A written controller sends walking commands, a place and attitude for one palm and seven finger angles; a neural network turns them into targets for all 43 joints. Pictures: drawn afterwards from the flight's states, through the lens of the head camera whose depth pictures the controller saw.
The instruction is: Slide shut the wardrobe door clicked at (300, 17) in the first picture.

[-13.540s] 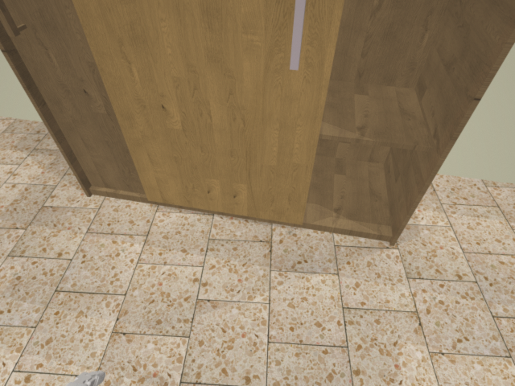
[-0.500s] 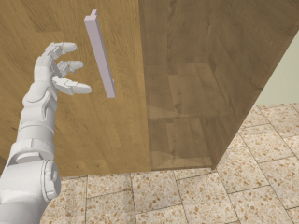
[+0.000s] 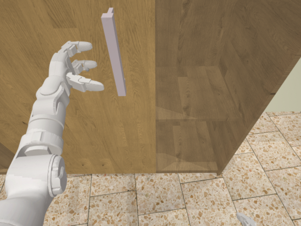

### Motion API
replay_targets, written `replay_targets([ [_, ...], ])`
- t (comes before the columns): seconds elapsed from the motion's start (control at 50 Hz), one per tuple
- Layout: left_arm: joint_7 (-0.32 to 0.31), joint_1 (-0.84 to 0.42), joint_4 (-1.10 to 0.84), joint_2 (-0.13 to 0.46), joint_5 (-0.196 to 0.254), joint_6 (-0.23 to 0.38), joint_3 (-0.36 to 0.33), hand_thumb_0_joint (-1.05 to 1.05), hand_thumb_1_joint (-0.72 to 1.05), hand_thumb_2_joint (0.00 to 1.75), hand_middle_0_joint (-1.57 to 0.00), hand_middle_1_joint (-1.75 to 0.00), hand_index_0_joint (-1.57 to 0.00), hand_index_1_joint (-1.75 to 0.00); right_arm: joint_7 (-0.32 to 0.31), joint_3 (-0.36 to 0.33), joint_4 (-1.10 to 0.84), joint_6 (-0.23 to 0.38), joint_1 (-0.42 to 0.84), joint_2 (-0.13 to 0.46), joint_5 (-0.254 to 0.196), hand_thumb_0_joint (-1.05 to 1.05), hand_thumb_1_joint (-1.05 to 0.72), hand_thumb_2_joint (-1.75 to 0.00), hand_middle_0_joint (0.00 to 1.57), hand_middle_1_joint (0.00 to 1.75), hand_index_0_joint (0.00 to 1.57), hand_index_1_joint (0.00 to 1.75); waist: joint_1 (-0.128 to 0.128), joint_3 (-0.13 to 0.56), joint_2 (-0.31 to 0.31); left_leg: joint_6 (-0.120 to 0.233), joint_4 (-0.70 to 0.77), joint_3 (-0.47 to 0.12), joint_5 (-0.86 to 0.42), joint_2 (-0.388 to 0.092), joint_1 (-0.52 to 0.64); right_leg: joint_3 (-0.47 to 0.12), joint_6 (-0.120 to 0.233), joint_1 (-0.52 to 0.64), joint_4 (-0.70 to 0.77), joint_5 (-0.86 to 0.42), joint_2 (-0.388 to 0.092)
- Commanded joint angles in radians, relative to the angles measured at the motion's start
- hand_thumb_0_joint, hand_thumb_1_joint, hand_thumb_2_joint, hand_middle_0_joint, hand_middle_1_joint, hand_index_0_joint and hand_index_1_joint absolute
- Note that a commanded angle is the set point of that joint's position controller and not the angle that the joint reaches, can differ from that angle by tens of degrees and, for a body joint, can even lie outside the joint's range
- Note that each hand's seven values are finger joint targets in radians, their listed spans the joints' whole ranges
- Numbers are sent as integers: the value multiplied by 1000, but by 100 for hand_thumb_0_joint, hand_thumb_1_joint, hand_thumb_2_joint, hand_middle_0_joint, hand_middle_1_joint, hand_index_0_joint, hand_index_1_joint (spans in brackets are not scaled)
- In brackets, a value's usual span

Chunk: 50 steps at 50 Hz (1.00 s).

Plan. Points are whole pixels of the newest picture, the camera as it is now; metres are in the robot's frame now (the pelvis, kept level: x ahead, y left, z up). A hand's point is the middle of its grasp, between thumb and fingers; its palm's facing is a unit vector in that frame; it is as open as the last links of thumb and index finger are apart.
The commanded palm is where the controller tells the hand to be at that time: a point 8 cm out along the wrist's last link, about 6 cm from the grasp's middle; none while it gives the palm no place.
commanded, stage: move the hooked fingers beside the handle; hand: left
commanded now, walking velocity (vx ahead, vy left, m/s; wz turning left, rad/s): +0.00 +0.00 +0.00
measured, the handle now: (117, 56) +0.52 +0.10 +0.19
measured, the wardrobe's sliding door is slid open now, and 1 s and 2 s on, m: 0.42 0.42 0.42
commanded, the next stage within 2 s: feel for the door with the fingertips in 0.10 s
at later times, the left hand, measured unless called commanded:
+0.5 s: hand (98, 69) +0.46 +0.14 +0.19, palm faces +0.01 -1.00 +0.00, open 14.0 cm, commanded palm +0.44 +0.19 +0.20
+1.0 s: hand (104, 63) +0.48 +0.12 +0.20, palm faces +0.04 -1.00 -0.01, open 13.8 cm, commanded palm +0.46 +0.17 +0.20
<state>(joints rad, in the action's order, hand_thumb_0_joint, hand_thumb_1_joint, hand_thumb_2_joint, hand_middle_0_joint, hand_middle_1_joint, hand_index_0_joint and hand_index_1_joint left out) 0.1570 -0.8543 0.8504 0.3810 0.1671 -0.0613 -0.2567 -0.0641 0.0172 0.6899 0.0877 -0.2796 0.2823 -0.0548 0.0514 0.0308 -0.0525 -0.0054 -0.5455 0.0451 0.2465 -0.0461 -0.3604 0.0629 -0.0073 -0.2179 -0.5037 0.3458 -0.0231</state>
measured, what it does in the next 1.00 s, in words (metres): stands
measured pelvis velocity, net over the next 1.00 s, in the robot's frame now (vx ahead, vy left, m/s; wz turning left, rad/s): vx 0.00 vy -0.01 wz -0.01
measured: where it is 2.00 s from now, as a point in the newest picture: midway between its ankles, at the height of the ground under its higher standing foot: outside the picture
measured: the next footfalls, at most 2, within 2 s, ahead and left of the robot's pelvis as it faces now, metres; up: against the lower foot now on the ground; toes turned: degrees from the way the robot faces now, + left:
none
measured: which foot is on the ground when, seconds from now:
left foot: down 0.00-1.00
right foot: down 0.00-1.00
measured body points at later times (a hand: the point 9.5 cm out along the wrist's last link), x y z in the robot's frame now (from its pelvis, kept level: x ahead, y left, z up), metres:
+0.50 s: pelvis +0.00 +0.00 +0.00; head +0.02 -0.02 +0.45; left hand +0.45 +0.19 +0.19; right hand +0.06 -0.27 -0.12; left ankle +0.02 +0.12 -0.73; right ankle -0.06 -0.12 -0.73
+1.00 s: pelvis +0.00 -0.01 +0.00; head +0.03 -0.03 +0.45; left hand +0.47 +0.18 +0.20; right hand +0.06 -0.28 -0.13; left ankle +0.02 +0.12 -0.73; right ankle -0.06 -0.12 -0.73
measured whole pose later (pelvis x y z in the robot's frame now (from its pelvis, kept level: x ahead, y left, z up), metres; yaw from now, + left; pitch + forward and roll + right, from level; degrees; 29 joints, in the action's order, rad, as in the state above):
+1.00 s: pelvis +0.00 -0.01 +0.00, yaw +0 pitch +4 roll +0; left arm 0.08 -0.93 0.94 0.33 0.13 0.00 -0.28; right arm -0.05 0.00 0.73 0.08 -0.34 0.28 -0.04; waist 0.07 0.03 -0.06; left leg -0.02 -0.54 0.05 0.24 -0.06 -0.37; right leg 0.06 0.01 -0.25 -0.52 0.35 -0.01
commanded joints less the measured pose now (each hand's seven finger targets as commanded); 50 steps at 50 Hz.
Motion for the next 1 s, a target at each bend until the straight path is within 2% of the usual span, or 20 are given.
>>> replay_targets([
  [0.0,-13,-526,-245,201,18,99,-63,0,-50,30,-30,-120,-30,-120,-5,-57,-92,39,-43,139,2,0,-90,-90,20,30,20,30,35,363,40,45,11,-43,-316,34,329,-18,22,-69,46,-433,42],
  [0.04,-29,-522,-252,210,16,118,-73,0,-50,30,-30,-120,-30,-120,-2,-55,-90,39,-45,135,7,0,-90,-90,20,30,20,30,28,367,53,47,9,-41,-327,33,316,-18,19,-50,45,-444,42],
  [0.06,-39,-520,-248,255,7,125,-112,0,-50,30,-30,-120,-30,-120,-1,-56,-89,41,-49,138,8,0,-90,-90,20,30,20,30,23,371,50,48,11,-40,-327,32,310,-21,18,-49,42,-448,43],
  [0.14,-56,-489,-209,312,-29,135,-145,0,-50,30,-30,-120,-30,-120,2,-56,-88,33,-64,138,12,0,-90,-90,20,30,20,30,11,347,68,50,18,-30,-318,31,267,-21,17,-23,41,-448,41],
  [0.18,-47,-457,-228,334,-34,133,-160,0,-50,30,-30,-120,-30,-120,3,-55,-106,31,-61,137,10,0,-90,-90,20,30,20,30,-2,360,36,50,24,-20,-330,35,263,-28,19,6,38,-484,41],
  [0.2,-38,-448,-238,303,-32,128,-139,0,-50,30,-30,-120,-30,-120,3,-56,-113,30,-57,133,8,0,-90,-90,20,30,20,30,1,371,10,49,22,-17,-342,37,277,-28,21,4,37,-495,42],
  [0.24,-21,-429,-213,259,-23,116,-104,0,-50,30,-30,-120,-30,-120,2,-59,-109,26,-62,134,4,0,-90,-90,20,30,20,30,13,336,34,50,23,-12,-330,32,268,-24,19,-4,51,-484,44],
  [0.28,-9,-433,-288,213,-3,112,-81,0,-50,30,-30,-120,-30,-120,5,-64,-121,33,-53,128,1,0,-90,-90,20,30,20,30,14,356,-6,48,23,-15,-346,32,307,-23,21,-13,55,-488,50],
  [0.34,-10,-427,-309,158,18,97,-46,0,-50,30,-30,-120,-30,-120,6,-66,-109,36,-56,127,0,0,-90,-90,20,30,20,30,22,329,18,49,24,-21,-345,28,316,-15,21,-31,69,-465,55],
  [0.4,-28,-440,-306,166,18,77,-58,0,-50,30,-30,-120,-30,-120,6,-69,-94,40,-60,132,-1,0,-90,-90,20,30,20,30,28,304,55,51,33,-20,-302,31,295,-15,16,-49,74,-440,57],
  [0.42,-35,-451,-324,135,12,72,-32,0,-50,30,-30,-120,-30,-120,8,-69,-96,42,-52,125,-3,0,-90,-90,20,30,20,30,29,302,13,51,31,-19,-306,32,308,-17,17,-64,73,-432,57],
  [0.46,-61,-458,-349,144,2,72,-43,0,-50,30,-30,-120,-30,-120,12,-70,-89,45,-51,123,1,0,-90,-90,20,30,20,30,23,315,7,51,27,-24,-312,31,318,-16,19,-65,72,-423,56],
  [0.5,-79,-474,-345,102,2,67,-15,0,-50,30,-30,-120,-30,-120,14,-66,-89,46,-43,117,2,0,-90,-90,20,30,20,30,30,314,30,50,29,-25,-304,33,315,-15,17,-67,70,-420,55],
  [0.54,-103,-488,-347,128,-5,76,-37,0,-50,30,-30,-120,-30,-120,14,-67,-81,44,-44,122,9,0,-90,-90,20,30,20,30,27,327,70,52,28,-26,-307,31,305,-15,16,-47,65,-426,52],
  [0.62,-129,-518,-317,151,-25,86,-61,0,-50,30,-30,-120,-30,-120,15,-59,-83,42,-34,114,12,0,-90,-90,20,30,20,30,24,332,46,51,26,-17,-309,38,297,-24,15,-38,54,-455,47],
  [0.64,-136,-503,-281,181,-37,90,-76,0,-50,30,-30,-120,-30,-120,16,-59,-76,35,-44,119,16,0,-90,-90,20,30,20,30,17,322,66,50,27,-19,-295,37,275,-21,17,-26,55,-436,45],
  [0.76,-112,-528,-191,150,-42,91,-41,0,-50,30,-30,-120,-30,-120,14,-55,-89,24,-41,119,8,0,-90,-90,20,30,20,30,34,283,72,52,24,-6,-254,41,248,-32,14,-47,60,-440,45],
  [0.82,-89,-585,-143,130,-27,97,-23,0,-50,30,-30,-120,-30,-120,10,-58,-81,25,-57,123,7,0,-90,-90,20,30,20,30,52,277,110,54,20,-9,-238,43,242,-32,10,-65,63,-436,46],
  [0.88,-80,-619,-141,165,-26,121,-45,0,-50,30,-30,-120,-30,-120,9,-61,-72,28,-74,127,10,0,-90,-90,20,30,20,30,49,316,81,53,15,-11,-254,44,250,-37,12,-54,56,-447,45],
  [0.98,-80,-643,-176,169,-39,162,-43,0,-50,30,-30,-120,-30,-120,16,-68,-64,36,-96,122,14,0,-90,-90,20,30,20,30,50,378,32,53,-1,-17,-307,45,287,-38,15,-50,41,-480,46],
])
